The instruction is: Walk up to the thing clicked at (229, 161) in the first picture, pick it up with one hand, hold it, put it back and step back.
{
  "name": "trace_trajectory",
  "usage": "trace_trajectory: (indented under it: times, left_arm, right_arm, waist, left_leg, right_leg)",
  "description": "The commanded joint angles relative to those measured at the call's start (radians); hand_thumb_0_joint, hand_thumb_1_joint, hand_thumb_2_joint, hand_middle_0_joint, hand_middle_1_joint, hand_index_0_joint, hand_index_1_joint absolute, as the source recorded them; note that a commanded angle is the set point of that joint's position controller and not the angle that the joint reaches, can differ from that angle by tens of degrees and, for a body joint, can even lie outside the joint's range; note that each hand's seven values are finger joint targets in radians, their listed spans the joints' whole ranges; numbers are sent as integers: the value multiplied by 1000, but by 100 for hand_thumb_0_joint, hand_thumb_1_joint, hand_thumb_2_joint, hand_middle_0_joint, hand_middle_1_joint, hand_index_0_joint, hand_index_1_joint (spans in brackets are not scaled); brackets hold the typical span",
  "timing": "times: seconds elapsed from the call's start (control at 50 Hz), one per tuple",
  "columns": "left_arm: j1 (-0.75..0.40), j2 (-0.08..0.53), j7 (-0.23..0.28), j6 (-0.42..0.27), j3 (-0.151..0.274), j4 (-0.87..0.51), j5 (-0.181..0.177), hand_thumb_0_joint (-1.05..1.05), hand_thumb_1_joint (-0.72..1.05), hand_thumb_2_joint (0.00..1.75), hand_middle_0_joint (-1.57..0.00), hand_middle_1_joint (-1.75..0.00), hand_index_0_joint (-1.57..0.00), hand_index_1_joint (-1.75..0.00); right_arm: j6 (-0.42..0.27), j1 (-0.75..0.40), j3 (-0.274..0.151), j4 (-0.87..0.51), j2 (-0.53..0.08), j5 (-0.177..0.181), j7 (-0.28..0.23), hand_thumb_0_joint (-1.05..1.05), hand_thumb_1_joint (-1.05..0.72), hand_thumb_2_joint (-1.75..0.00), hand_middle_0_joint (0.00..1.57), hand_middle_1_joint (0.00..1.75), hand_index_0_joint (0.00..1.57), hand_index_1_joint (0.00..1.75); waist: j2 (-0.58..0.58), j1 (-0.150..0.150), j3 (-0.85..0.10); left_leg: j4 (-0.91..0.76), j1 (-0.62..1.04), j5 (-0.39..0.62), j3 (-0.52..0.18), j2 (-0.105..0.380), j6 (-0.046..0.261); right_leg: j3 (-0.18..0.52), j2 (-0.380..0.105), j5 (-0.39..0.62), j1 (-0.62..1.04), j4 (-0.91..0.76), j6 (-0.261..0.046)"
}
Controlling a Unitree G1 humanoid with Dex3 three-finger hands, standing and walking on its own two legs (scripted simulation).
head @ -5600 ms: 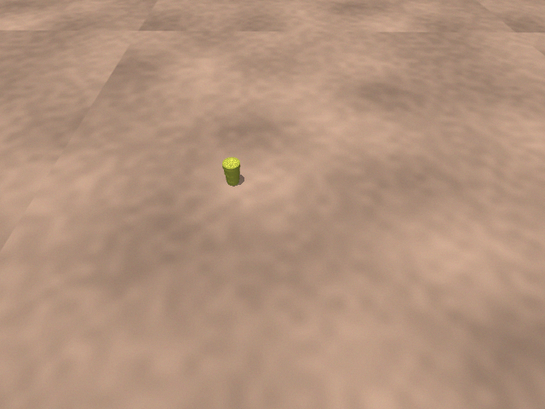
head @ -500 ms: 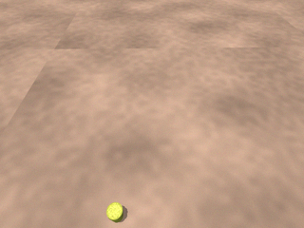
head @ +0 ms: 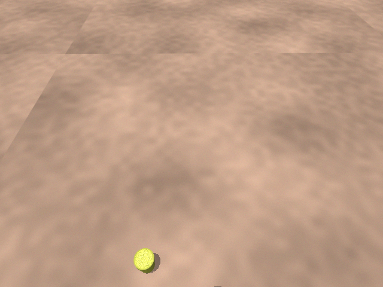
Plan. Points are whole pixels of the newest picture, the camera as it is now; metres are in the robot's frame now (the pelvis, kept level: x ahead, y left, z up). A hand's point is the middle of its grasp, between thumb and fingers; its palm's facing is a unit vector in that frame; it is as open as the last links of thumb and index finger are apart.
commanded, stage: walk up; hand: left
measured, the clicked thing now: (146, 262) +0.34 +0.21 -0.71
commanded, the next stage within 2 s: none
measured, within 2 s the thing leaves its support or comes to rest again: neither
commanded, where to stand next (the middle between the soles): +0.01 +0.00 m, yaw +2 degrees
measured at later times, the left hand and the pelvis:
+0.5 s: hand out of the picture -0.05 +0.23 -0.15, palm faces +0.01 -0.91 -0.42, open 7.4 cm; pelvis -0.06 -0.04 -0.01, yaw -1 degrees
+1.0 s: hand out of the picture +0.04 +0.24 -0.16, palm faces +0.01 -0.93 -0.36, open 7.4 cm; pelvis -0.04 -0.01 -0.02, yaw +3 degrees
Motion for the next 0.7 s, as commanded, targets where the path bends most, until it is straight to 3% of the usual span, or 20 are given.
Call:
trace_trajectory:
  times: [0.0, 0.1, 0.14, 0.18, 0.2, 0.22, 0.24, 0.28, 0.3, 0.32, 0.34, 0.36, 0.38, 0.42, 0.46, 0.48, 0.54, 0.58, 0.64, 0.68]
  left_arm:
    - [-37, 242, 18, 10, 58, -113, -6, 0, 90, 90, -20, -30, -20, -30]
    - [-58, 244, 10, 38, 58, -172, -2, 0, 90, 90, -20, -30, -20, -30]
    - [-58, 237, 4, 49, 60, -187, 5, 0, 90, 90, -20, -30, -20, -30]
    - [-14, 223, -3, 67, 70, -193, 15, 0, 90, 90, -20, -30, -20, -30]
    - [-18, 230, -6, 76, 80, -203, 18, 0, 90, 90, -20, -30, -20, -30]
    - [6, 234, -11, 81, 89, -213, 18, 0, 90, 90, -20, -30, -20, -30]
    - [33, 232, -16, 74, 88, -212, 18, 0, 90, 90, -20, -30, -20, -30]
    - [126, 202, -28, 36, 80, -176, 16, 0, 90, 90, -20, -30, -20, -30]
    - [206, 198, -30, 10, 87, -140, 23, 0, 90, 90, -20, -30, -20, -30]
    - [302, 269, -18, -14, 116, -117, 39, 0, 90, 90, -20, -30, -20, -30]
    - [337, 373, 0, -46, 136, -149, 60, 0, 90, 90, -20, -30, -20, -30]
    - [261, 446, 14, -58, 145, -192, 55, 0, 90, 90, -20, -30, -20, -30]
    - [173, 431, 16, -64, 139, -211, 45, 0, 90, 90, -20, -30, -20, -30]
    - [107, 366, 30, -88, 127, -231, 40, 0, 90, 90, -20, -30, -20, -30]
    - [139, 315, 39, -103, 119, -240, 32, 0, 90, 90, -20, -30, -20, -30]
    - [143, 288, 40, -107, 107, -243, 32, 0, 90, 90, -20, -30, -20, -30]
    - [94, 258, 36, -97, 95, -278, 35, 0, 90, 90, -20, -30, -20, -30]
    - [124, 249, 30, -74, 90, -270, 29, 0, 90, 90, -20, -30, -20, -30]
    - [172, 273, 28, -36, 94, -273, 20, 0, 90, 90, -20, -30, -20, -30]
    - [168, 270, 29, -27, 81, -274, 1, 0, 90, 90, -20, -30, -20, -30]
  right_arm:
    - [-2, -15, -66, -96, -255, 17, -26, 0, -90, -90, 20, 30, 20, 30]
    - [19, -28, -81, -148, -253, 11, -23, 0, -90, -90, 20, 30, 20, 30]
    - [24, -33, -95, -172, -273, 6, -20, 0, -90, -90, 20, 30, 20, 30]
    - [23, -73, -114, -215, -318, -9, -19, 0, -90, -90, 20, 30, 20, 30]
    - [20, -72, -122, -234, -334, -22, -21, 0, -90, -90, 20, 30, 20, 30]
    - [14, -96, -127, -251, -344, -26, -29, 0, -90, -90, 20, 30, 20, 30]
    - [3, -98, -123, -250, -332, -32, -35, 0, -90, -90, 20, 30, 20, 30]
    - [-15, -116, -109, -260, -297, -42, -23, 0, -90, -90, 20, 30, 20, 30]
    - [-5, -96, -108, -257, -291, -50, -6, 0, -90, -90, 20, 30, 20, 30]
    - [12, -46, -96, -260, -242, -53, 3, 0, -90, -90, 20, 30, 20, 30]
    - [24, -49, -67, -294, -166, -54, 16, 0, -90, -90, 20, 30, 20, 30]
    - [29, -89, -87, -324, -229, -55, 13, 0, -90, -90, 20, 30, 20, 30]
    - [21, -98, -103, -303, -278, -38, 13, 0, -90, -90, 20, 30, 20, 30]
    - [28, 29, -121, -265, -299, -30, 42, 0, -90, -90, 20, 30, 20, 30]
    - [39, 115, -119, -239, -266, -33, 51, 0, -90, -90, 20, 30, 20, 30]
    - [46, 115, -118, -236, -244, -34, 52, 0, -90, -90, 20, 30, 20, 30]
    - [51, 119, -100, -233, -208, -15, 39, 0, -90, -90, 20, 30, 20, 30]
    - [39, 86, -86, -237, -209, -13, 30, 0, -90, -90, 20, 30, 20, 30]
    - [16, 90, -80, -244, -216, -8, 5, 0, -90, -90, 20, 30, 20, 30]
    - [-3, 145, -80, -221, -209, -13, -3, 0, -90, -90, 20, 30, 20, 30]
  waist:
    - [-16, 1, -205]
    - [17, 1, -219]
    - [63, -3, -209]
    - [185, 9, -164]
    - [201, -2, -129]
    - [173, 23, -97]
    - [125, 39, -93]
    - [118, 74, -145]
    - [93, 92, -165]
    - [-90, 127, -109]
    - [-272, 140, -18]
    - [-143, 127, 26]
    - [-75, 87, 96]
    - [-2, 5, 63]
    - [-13, -2, 8]
    - [-15, 2, 25]
    - [-118, 1, 65]
    - [-162, 28, 43]
    - [-224, 39, -53]
    - [-154, 5, -100]
  left_leg:
    - [95, 40, 550, -66, 116, 54]
    - [151, -18, 342, -97, 118, 97]
    - [115, -72, 283, -152, 175, 149]
    - [-7, -185, 289, -293, 341, 266]
    - [-48, -265, 286, -351, 405, 313]
    - [-42, -292, 265, -345, 427, 313]
    - [4, -253, 226, -300, 386, 280]
    - [68, -219, -121, -168, 248, 164]
    - [168, -241, -278, -102, 154, 134]
    - [424, -409, -390, -33, 54, 101]
    - [710, -709, -431, -29, -67, 46]
    - [725, -711, -362, -243, -53, 36]
    - [716, -665, -273, -304, -16, 37]
    - [707, -621, -120, -309, 7, 18]
    - [686, -492, -51, -305, -16, -1]
    - [655, -415, -36, -311, -22, -11]
    - [532, -291, -66, -263, -18, -23]
    - [400, -257, -82, -184, -21, -9]
    - [293, -245, -54, -72, -45, 13]
    - [103, -125, 91, -60, -49, 37]
  right_leg:
    - [45, -103, 542, 35, 82, -68]
    - [72, -103, 360, -41, 160, -100]
    - [38, -59, 222, -63, 263, -90]
    - [-15, 21, -244, -79, 498, -45]
    - [28, 24, -403, -100, 643, -37]
    - [81, -4, -421, -105, 689, -44]
    - [96, -22, -412, -124, 623, -52]
    - [29, -50, -318, -12, 270, -70]
    - [-48, 12, -256, 123, 87, -57]
    - [105, -18, -383, 240, -64, -52]
    - [551, -248, -641, 274, -205, -103]
    - [810, -409, -824, 79, -331, -222]
    - [736, -390, -827, -20, -353, -215]
    - [449, -273, -518, 69, -241, -136]
    - [262, -225, -241, 50, -196, -105]
    - [192, -211, -180, -29, -205, -98]
    - [97, -216, 1, -135, -170, -151]
    - [36, -175, 165, -75, -62, -142]
    - [51, -182, 475, 52, 123, -164]
    - [30, -170, 446, 35, 232, -133]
